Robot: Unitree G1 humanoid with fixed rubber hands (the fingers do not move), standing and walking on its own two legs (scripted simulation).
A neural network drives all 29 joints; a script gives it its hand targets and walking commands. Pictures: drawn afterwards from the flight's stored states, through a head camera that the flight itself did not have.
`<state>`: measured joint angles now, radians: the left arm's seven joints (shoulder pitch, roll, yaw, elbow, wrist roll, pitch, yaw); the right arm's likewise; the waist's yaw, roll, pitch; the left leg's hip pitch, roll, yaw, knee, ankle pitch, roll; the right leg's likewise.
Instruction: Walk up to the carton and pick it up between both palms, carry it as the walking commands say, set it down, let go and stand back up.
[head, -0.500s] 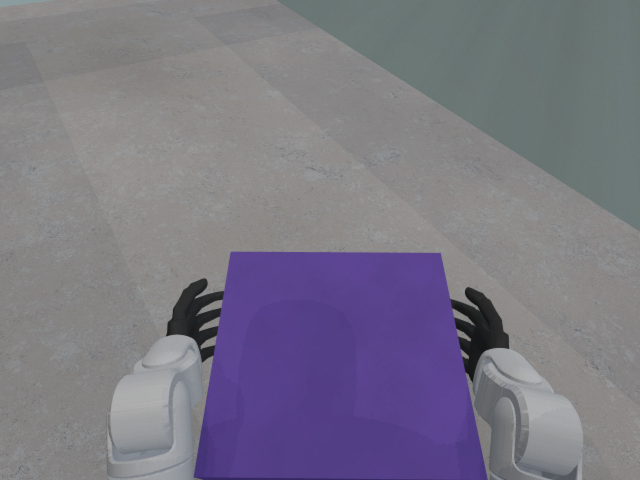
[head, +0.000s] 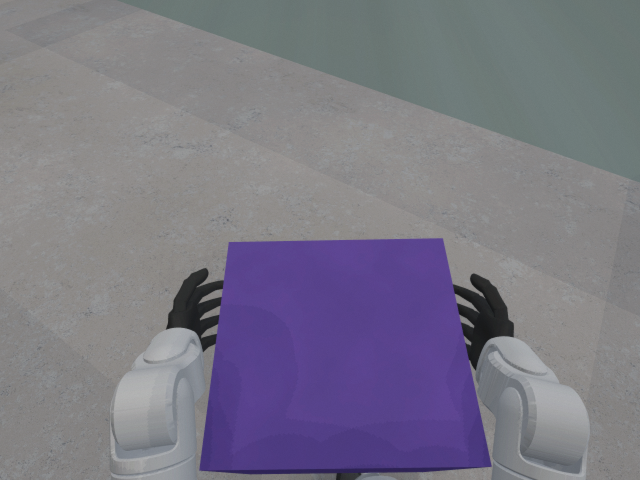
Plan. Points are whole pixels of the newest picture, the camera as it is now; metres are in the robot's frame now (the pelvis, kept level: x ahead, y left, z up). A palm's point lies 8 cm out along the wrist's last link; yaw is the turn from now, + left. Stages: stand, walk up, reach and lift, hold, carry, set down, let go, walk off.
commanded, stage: carry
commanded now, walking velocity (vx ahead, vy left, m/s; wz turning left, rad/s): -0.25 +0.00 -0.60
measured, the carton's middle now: (336, 368) +0.26 -0.01 +0.00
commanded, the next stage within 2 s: none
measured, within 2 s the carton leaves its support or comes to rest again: neither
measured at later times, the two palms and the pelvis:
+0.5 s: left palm out of the picture +0.10 +0.04 +0.07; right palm out of the picture -0.02 -0.27 +0.06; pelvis -0.19 -0.02 +0.00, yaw -19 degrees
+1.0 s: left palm out of the picture -0.04 +0.04 +0.09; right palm out of the picture -0.22 -0.24 +0.09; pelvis -0.35 +0.03 +0.00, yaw -36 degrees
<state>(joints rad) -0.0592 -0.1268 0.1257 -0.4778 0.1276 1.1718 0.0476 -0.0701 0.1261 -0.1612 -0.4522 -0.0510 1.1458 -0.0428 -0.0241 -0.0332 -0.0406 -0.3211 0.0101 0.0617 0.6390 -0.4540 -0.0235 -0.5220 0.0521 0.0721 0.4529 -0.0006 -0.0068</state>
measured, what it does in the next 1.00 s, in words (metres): walks backwards, turning right: right foot, then left foot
